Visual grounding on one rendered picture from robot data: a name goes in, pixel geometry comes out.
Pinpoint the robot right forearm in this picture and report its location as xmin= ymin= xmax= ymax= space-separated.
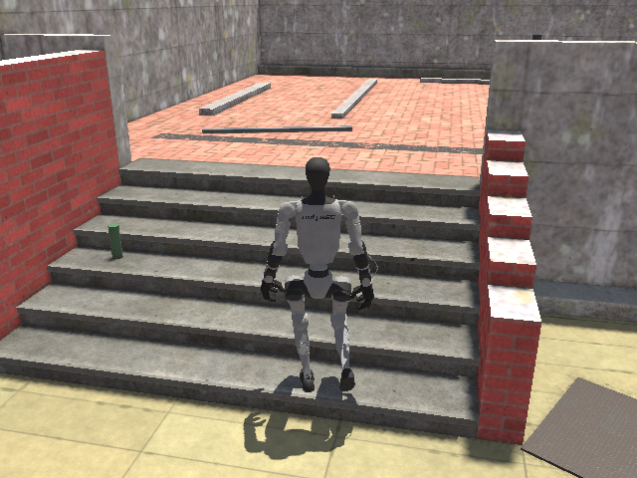
xmin=353 ymin=240 xmax=372 ymax=287

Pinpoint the robot right upper arm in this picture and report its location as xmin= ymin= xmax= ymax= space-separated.
xmin=338 ymin=200 xmax=364 ymax=256

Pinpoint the robot head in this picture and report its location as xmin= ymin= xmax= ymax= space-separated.
xmin=301 ymin=157 xmax=335 ymax=205

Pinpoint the robot left upper arm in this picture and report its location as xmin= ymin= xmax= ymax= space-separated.
xmin=272 ymin=201 xmax=298 ymax=256

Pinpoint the right robot foot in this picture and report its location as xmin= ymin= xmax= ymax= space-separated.
xmin=339 ymin=368 xmax=355 ymax=391

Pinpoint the robot left forearm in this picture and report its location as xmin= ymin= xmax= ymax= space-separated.
xmin=263 ymin=241 xmax=282 ymax=283

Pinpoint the robot left hand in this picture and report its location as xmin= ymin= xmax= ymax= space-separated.
xmin=261 ymin=280 xmax=284 ymax=302

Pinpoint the robot right hand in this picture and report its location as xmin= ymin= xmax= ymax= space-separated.
xmin=350 ymin=283 xmax=374 ymax=310

